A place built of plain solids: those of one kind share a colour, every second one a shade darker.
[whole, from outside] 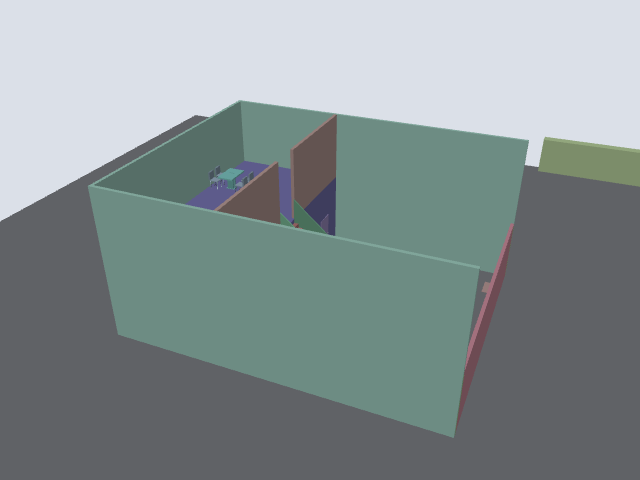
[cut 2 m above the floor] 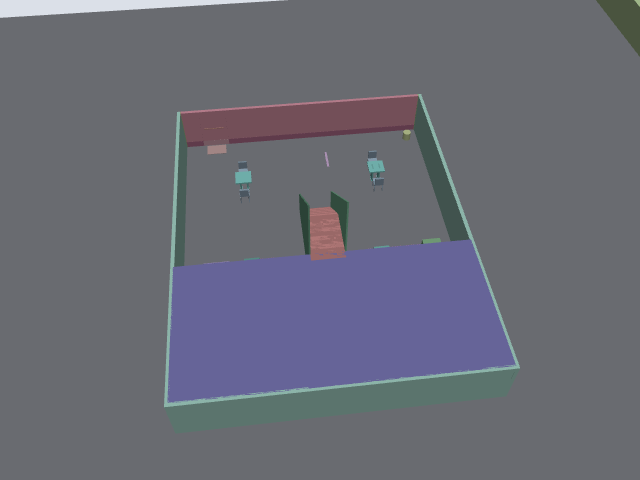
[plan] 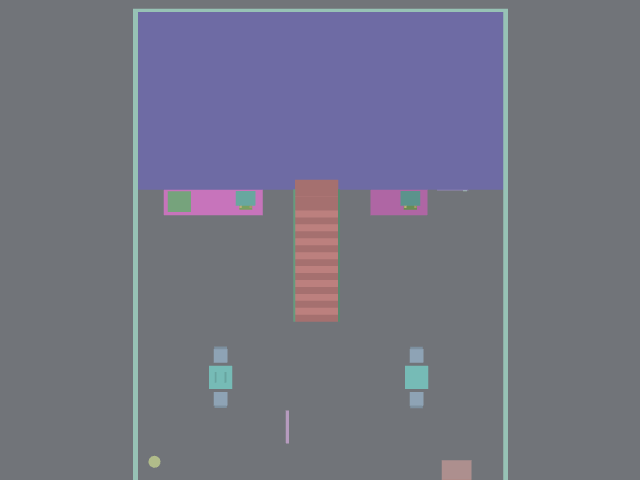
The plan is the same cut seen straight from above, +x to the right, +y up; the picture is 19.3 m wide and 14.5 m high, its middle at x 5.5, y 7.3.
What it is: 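A cafe in an old town house with an upstairs room, fitted out in the 2010s to 2020s; 11.0 x 14.1 m; the hall at street level under a ceiling 2.89 m high, its front glazed onto the street; over the flight a stairwell up to the upstairs room's ceiling, 6.97 m over the hall's floor; the upstairs room 3.69 m over the hall's floor, over the rear 5.3 m, shut by plain walls, lit by lamps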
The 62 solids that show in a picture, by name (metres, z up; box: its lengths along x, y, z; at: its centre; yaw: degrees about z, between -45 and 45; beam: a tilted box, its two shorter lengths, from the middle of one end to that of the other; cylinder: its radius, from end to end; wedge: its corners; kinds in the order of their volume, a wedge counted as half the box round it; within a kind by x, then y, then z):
{
 "upper_1": {"box": [11.13, 5.37, 3.74], "at": [5.51, 11.51, 1.82]},
 "street_hedge_1": {"box": [0.6, 15.85, 2.25], "at": [-14.09, -8.07, 1.07]},
 "street_hedge_2": {"box": [0.6, 15.85, 2.25], "at": [25.11, -8.07, 1.07]},
 "wall_1": {"box": [0.15, 14.44, 7.02], "at": [-0.07, 7.07, 3.46]},
 "wall_2": {"box": [11.33, 0.15, 7.02], "at": [5.51, 14.21, 3.46]},
 "wall_3": {"box": [0.15, 14.44, 7.02], "at": [11.11, 7.07, 3.46]},
 "stair_step_1": {"box": [1.31, 0.42, 0.22], "at": [5.4, 5.04, 0.06]},
 "stair_step_2": {"box": [1.31, 0.42, 0.41], "at": [5.4, 5.25, 0.15]},
 "stair_step_3": {"box": [1.31, 0.42, 0.59], "at": [5.4, 5.46, 0.25]},
 "stair_step_4": {"box": [1.31, 0.42, 0.78], "at": [5.4, 5.67, 0.34]},
 "stair_step_5": {"box": [1.31, 0.42, 0.96], "at": [5.4, 5.88, 0.43]},
 "stair_step_6": {"box": [1.31, 0.42, 1.15], "at": [5.4, 6.09, 0.52]},
 "stair_step_7": {"box": [1.31, 0.42, 1.33], "at": [5.4, 6.3, 0.62]},
 "stair_step_8": {"box": [1.31, 0.42, 1.52], "at": [5.4, 6.51, 0.71]},
 "stair_step_9": {"box": [1.31, 0.42, 1.7], "at": [5.4, 6.72, 0.8]},
 "stair_step_10": {"box": [1.31, 0.42, 1.89], "at": [5.4, 6.93, 0.89]},
 "stair_step_11": {"box": [1.31, 0.42, 2.07], "at": [5.4, 7.14, 0.99]},
 "stair_step_12": {"box": [1.31, 0.42, 2.26], "at": [5.4, 7.35, 1.08]},
 "stair_step_13": {"box": [1.31, 0.42, 2.44], "at": [5.4, 7.56, 1.17]},
 "stair_step_14": {"box": [1.31, 0.42, 2.63], "at": [5.4, 7.77, 1.26]},
 "stair_step_15": {"box": [1.31, 0.42, 2.81], "at": [5.4, 7.98, 1.36]},
 "stair_step_16": {"box": [1.31, 0.42, 3.0], "at": [5.4, 8.19, 1.45]},
 "stair_step_17": {"box": [1.31, 0.42, 3.18], "at": [5.4, 8.4, 1.54]},
 "stair_step_18": {"box": [1.31, 0.42, 3.37], "at": [5.4, 8.61, 1.63]},
 "stair_step_19": {"box": [1.31, 0.51, 3.55], "at": [5.4, 8.87, 1.73]},
 "window_wall_1": {"box": [9.03, 0.15, 2.94], "at": [4.51, -0.07, 1.42]},
 "window_wall_2": {"box": [1.2, 0.15, 2.94], "at": [9.63, -0.07, 1.42]},
 "window_wall_3": {"box": [0.8, 0.15, 2.94], "at": [10.63, -0.07, 1.42]},
 "entrance_wall_1": {"box": [4.7, 0.15, 3.33], "at": [2.35, 8.89, 5.3]},
 "entrance_wall_2": {"box": [4.92, 0.15, 3.33], "at": [8.57, 8.89, 5.3]},
 "stair_guard_1": {"wedge": [[4.7, 4.83, -0.02], [4.7, 4.83, 1.12], [4.7, 8.83, -0.02], [4.7, 8.83, 4.65], [4.75, 4.83, -0.02], [4.75, 4.83, 1.12], [4.75, 8.83, -0.02], [4.75, 8.83, 4.65]]},
 "stair_guard_2": {"wedge": [[6.04, 4.83, -0.02], [6.04, 4.83, 1.12], [6.04, 8.83, -0.02], [6.04, 8.83, 4.65], [6.11, 4.83, -0.02], [6.11, 4.83, 1.12], [6.11, 8.83, -0.02], [6.11, 8.83, 4.65]]},
 "coffee_machine_1": {"box": [0.6, 0.45, 0.45], "at": [3.25, 8.56, 1.26]},
 "coffee_machine_2": {"box": [0.6, 0.45, 0.45], "at": [8.23, 8.56, 1.26]},
 "stallriser_1": {"box": [9.03, 0.05, 0.35], "at": [4.51, -0.02, 0.12]},
 "stallriser_2": {"box": [0.8, 0.05, 0.35], "at": [10.63, -0.02, 0.12]},
 "display_1": {"box": [0.71, 0.63, 0.4], "at": [1.25, 8.46, 1.24]},
 "meeting_table_1": {"box": [0.7, 0.7, 0.07], "at": [2.5, 3.15, 0.71]},
 "meeting_table_2": {"box": [0.06, 0.32, 0.8], "at": [7.7, 13.03, 4.04]},
 "meeting_table_3": {"box": [1.2, 0.8, 0.07], "at": [7.8, 13.03, 4.4]},
 "meeting_table_4": {"box": [0.7, 0.7, 0.07], "at": [8.42, 3.15, 0.71]},
 "counter_top_1": {"box": [3.0, 0.78, 0.04], "at": [2.28, 8.44, 1.02]},
 "counter_top_2": {"box": [1.73, 0.78, 0.04], "at": [7.89, 8.44, 1.02]},
 "side_chair_1": {"box": [0.38, 0.08, 0.38], "at": [2.5, 2.26, 0.65]},
 "side_chair_2": {"box": [0.42, 0.42, 0.04], "at": [2.5, 2.5, 0.43]},
 "side_chair_3": {"box": [0.42, 0.42, 0.04], "at": [2.5, 3.8, 0.43]},
 "side_chair_4": {"box": [0.38, 0.08, 0.38], "at": [2.5, 4.04, 0.65]},
 "side_chair_5": {"box": [0.38, 0.08, 0.38], "at": [7.5, 12.09, 4.34]},
 "side_chair_6": {"box": [0.38, 0.08, 0.38], "at": [7.5, 13.97, 4.34]},
 "side_chair_7": {"box": [0.38, 0.08, 0.38], "at": [8.1, 12.09, 4.34]},
 "side_chair_8": {"box": [0.38, 0.08, 0.38], "at": [8.1, 13.97, 4.34]},
 "side_chair_9": {"box": [0.38, 0.08, 0.38], "at": [8.42, 2.26, 0.65]},
 "side_chair_10": {"box": [0.42, 0.42, 0.04], "at": [8.42, 2.5, 0.43]},
 "side_chair_11": {"box": [0.42, 0.42, 0.04], "at": [8.42, 3.8, 0.43]},
 "side_chair_12": {"box": [0.38, 0.08, 0.38], "at": [8.42, 4.04, 0.65]},
 "service_door_1": {"box": [0.95, 0.03, 2.1], "at": [9.51, 8.8, 1.0]},
 "plant_pot_1": {"cylinder": 0.18, "from": [0.5, 0.6, 0.0], "to": [0.5, 0.6, 0.38]},
 "door_mat_1": {"box": [0.9, 0.6, 0.07], "at": [9.63, 0.35, -0.02]},
 "street_door_kick_1": {"box": [1.2, 0.05, 0.35], "at": [9.63, -0.02, 0.12]},
 "cable_protector_1": {"box": [0.1, 1.0, 0.07], "at": [4.51, 1.65, -0.01]},
 "coffee_machine_drip_1": {"box": [0.4, 0.12, 0.03], "at": [3.25, 8.28, 1.05]},
 "coffee_machine_drip_2": {"box": [0.4, 0.12, 0.03], "at": [8.23, 8.28, 1.05]}
}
